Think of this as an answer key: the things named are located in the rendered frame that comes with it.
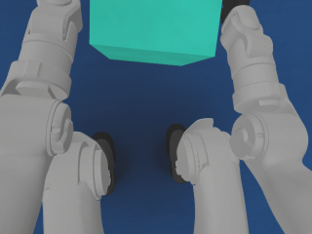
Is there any left robot foot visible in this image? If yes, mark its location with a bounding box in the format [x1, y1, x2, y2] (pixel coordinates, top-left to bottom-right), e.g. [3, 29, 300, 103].
[92, 132, 116, 196]

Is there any carton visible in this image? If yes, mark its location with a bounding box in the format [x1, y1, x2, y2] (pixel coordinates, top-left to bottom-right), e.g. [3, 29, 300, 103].
[89, 0, 222, 66]

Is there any robot right hand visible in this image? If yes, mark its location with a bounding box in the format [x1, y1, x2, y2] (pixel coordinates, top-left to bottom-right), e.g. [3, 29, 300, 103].
[220, 0, 251, 24]

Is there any robot right thigh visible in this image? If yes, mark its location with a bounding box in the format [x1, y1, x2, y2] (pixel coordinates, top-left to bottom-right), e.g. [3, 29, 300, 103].
[178, 127, 250, 234]

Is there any robot right forearm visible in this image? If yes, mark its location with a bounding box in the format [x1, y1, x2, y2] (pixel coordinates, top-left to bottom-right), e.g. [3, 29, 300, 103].
[219, 5, 301, 120]

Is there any left robot upper arm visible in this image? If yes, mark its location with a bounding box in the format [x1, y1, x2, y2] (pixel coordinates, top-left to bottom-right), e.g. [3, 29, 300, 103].
[0, 94, 74, 234]

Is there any robot left forearm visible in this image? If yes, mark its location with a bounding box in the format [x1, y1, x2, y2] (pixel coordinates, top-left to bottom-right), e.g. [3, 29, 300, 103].
[0, 0, 83, 100]

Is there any right robot upper arm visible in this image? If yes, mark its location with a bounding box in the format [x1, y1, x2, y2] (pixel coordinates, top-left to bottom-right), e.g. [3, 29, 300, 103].
[229, 111, 312, 234]

